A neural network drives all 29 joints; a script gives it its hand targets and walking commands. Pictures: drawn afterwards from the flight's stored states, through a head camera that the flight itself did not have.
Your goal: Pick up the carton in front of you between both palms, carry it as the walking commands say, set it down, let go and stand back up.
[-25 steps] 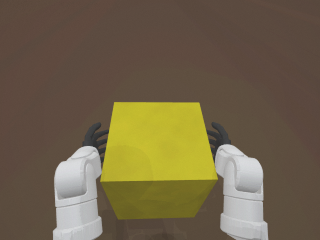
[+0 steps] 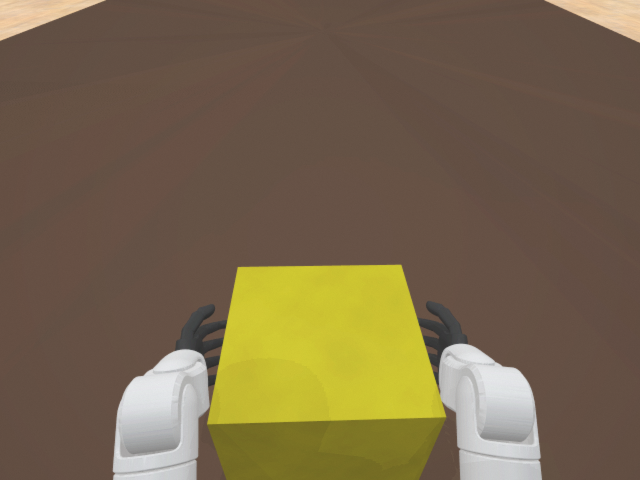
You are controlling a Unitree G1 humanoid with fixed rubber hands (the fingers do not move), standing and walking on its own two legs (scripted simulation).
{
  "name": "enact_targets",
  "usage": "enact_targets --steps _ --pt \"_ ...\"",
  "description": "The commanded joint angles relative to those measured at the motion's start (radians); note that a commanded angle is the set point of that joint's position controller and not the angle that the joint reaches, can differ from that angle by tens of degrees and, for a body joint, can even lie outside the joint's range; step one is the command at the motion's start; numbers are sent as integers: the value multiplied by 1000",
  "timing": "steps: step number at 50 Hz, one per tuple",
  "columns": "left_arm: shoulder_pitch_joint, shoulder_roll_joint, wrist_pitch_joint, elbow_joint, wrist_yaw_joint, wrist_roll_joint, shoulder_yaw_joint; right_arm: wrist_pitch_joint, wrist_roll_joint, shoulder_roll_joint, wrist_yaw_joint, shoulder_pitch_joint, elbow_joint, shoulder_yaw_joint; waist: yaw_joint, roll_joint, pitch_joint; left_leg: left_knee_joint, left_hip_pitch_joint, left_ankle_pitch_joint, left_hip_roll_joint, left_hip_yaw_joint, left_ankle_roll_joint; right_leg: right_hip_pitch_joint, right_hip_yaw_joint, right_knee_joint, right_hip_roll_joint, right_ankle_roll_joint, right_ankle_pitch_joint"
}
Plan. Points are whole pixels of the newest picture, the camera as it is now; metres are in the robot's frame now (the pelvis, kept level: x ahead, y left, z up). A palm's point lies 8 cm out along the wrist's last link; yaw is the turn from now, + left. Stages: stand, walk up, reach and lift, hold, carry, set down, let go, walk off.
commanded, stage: carry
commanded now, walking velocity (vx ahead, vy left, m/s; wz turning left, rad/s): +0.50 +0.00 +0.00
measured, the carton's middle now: (321, 390) +0.26 +0.00 +0.01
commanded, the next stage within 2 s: none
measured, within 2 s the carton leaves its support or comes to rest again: neither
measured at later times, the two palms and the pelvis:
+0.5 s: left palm (222, 202) +0.58 +0.18 +0.08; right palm (391, 207) +0.55 -0.12 +0.09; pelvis +0.31 +0.05 +0.01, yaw -3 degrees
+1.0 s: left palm (261, 119) +0.90 +0.14 +0.10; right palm (385, 122) +0.90 -0.16 +0.09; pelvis +0.63 -0.01 +0.01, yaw +0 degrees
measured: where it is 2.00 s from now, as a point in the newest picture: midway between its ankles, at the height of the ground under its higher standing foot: (316, 274)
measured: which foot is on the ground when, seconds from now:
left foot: up 0.00-0.22, down 0.24-0.72, up 0.74-1.00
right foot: down 0.00-0.26, up 0.28-0.66, down 0.68-1.00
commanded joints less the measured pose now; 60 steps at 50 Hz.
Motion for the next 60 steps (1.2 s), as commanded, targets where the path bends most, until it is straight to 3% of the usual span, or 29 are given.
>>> enact_targets --steps 1,4,8,11,12,13,14,16,17,18,20,22,25,30,32,34,35,36,37,38,40,42,46,54,56,57,58,59,60 --pt "-534 -933 -19 -113 -262 -440 -714 -40 404 937 251 -517 -85 721 -8 -128 -139 -189 -114 97 36 -9 -9 201 258 -281 -265 -82 -24" --pt "-496 -901 -17 -137 -261 -440 -715 -41 391 911 237 -469 -110 715 -7 -141 -117 -408 -65 183 4 55 -12 222 165 -264 -227 -75 72" --pt "-437 -857 -2 -125 -254 -410 -700 -22 385 865 238 -436 -115 706 1 -167 -88 -537 5 291 -20 109 1 254 117 -213 -215 -44 158" --pt "-436 -838 8 -108 -252 -400 -699 -12 385 843 248 -416 -88 691 -20 -109 -120 -607 261 213 -81 203 21 184 23 29 -154 3 261" --pt "-436 -828 10 -100 -251 -397 -698 -10 385 837 251 -403 -71 683 -38 -61 -174 -594 466 160 -38 132 38 58 5 208 -124 35 257" --pt "-465 -824 19 -117 -250 -404 -706 -16 372 823 254 -403 -48 669 -54 175 -230 -717 643 7 221 -306 144 -188 9 517 -29 93 79" --pt "-483 -836 22 -118 -253 -407 -717 -22 376 846 256 -392 -20 671 -56 341 -244 -819 757 93 328 -574 238 -423 84 715 47 100 -257" --pt "-505 -891 2 -110 -259 -415 -721 -35 404 909 261 -438 -71 693 -51 154 -234 -764 694 303 320 -443 233 -499 212 875 -45 45 -249" --pt "-509 -918 -11 -115 -259 -418 -727 -44 416 941 264 -464 -93 706 -46 60 -226 -767 631 301 302 -363 193 -478 235 829 -80 35 -183" --pt "-505 -936 -23 -122 -256 -416 -732 -54 430 962 267 -488 -116 720 -39 33 -217 -795 559 275 279 -282 159 -434 245 753 -102 35 -122" --pt "-491 -967 -40 -133 -247 -410 -739 -66 446 972 271 -495 -136 735 -36 85 -210 -846 505 207 244 -168 132 -376 203 636 -92 44 -53" --pt "-455 -961 -50 -148 -236 -395 -739 -71 454 956 275 -468 -156 743 -36 115 -189 -879 502 199 226 -103 141 -371 170 514 -87 60 -6" --pt "-417 -929 -49 -171 -223 -379 -734 -68 453 912 276 -440 -184 741 -38 112 -144 -874 529 312 188 -19 138 -365 116 299 -66 71 71" --pt "-394 -855 -13 -183 -226 -385 -721 -38 417 835 263 -387 -175 714 -44 144 -71 -838 561 425 166 55 104 -284 39 98 -27 44 177" --pt "-401 -833 1 -173 -232 -391 -713 -25 405 816 260 -391 -160 707 -41 149 -56 -777 559 465 162 81 88 -207 16 60 -15 30 161" --pt "-396 -824 11 -148 -239 -390 -700 -13 396 807 257 -404 -148 707 -17 86 -116 -527 447 559 102 168 46 82 -52 19 47 19 83" --pt "-380 -817 15 -127 -242 -389 -688 -7 393 788 255 -420 -144 702 8 6 -172 -315 294 432 77 165 14 280 90 7 -53 13 18" --pt "-396 -802 8 -92 -246 -374 -669 4 404 802 253 -453 -164 721 11 -281 -250 3 -4 191 -44 136 -43 497 576 -116 -328 -125 -134" --pt "-384 -835 3 -78 -248 -386 -676 3 406 802 257 -471 -163 721 10 -346 -229 168 -185 -124 -92 30 -35 533 747 -209 -393 -175 28" --pt "-420 -864 -2 -107 -252 -399 -681 -5 411 843 260 -486 -145 729 1 -258 -221 257 -222 -126 -30 -49 -3 513 636 -176 -380 -167 172" --pt "-468 -935 -18 -136 -258 -420 -703 -29 416 904 262 -505 -148 739 -8 -79 -214 196 -201 -14 41 -81 21 397 450 -150 -326 -107 275" --pt "-495 -959 -30 -158 -263 -434 -712 -47 419 952 256 -501 -145 749 -13 -105 -211 71 -128 74 48 -56 16 309 321 -195 -287 -59 200" --pt "-449 -931 -35 -182 -271 -442 -716 -65 390 948 235 -445 -163 750 -10 -150 -163 -163 -152 162 32 10 -9 313 209 -262 -252 -76 156" --pt "-386 -832 1 -165 -255 -395 -686 -19 396 850 238 -418 -175 733 -2 -176 -36 -538 -62 328 -19 119 15 364 83 -212 -211 -41 352" --pt "-396 -822 9 -152 -253 -390 -687 -10 400 838 246 -423 -160 723 -10 -170 -49 -580 67 291 -46 161 31 348 41 -102 -200 -16 457" --pt "-406 -819 12 -150 -251 -391 -689 -8 399 836 249 -414 -145 714 -26 -137 -93 -614 230 249 -93 207 34 296 -7 43 -161 7 502" --pt "-416 -812 15 -148 -250 -391 -692 -7 398 832 253 -403 -126 702 -47 -76 -161 -593 458 190 -67 159 40 157 -10 231 -126 32 433" --pt "-445 -817 22 -159 -248 -398 -702 -10 385 818 258 -404 -105 687 -56 146 -237 -681 666 48 211 -271 138 -105 10 540 -41 85 205" --pt "-455 -825 23 -164 -250 -400 -712 -18 390 845 261 -391 -68 690 -54 350 -267 -822 787 116 337 -594 242 -355 87 763 66 98 -227"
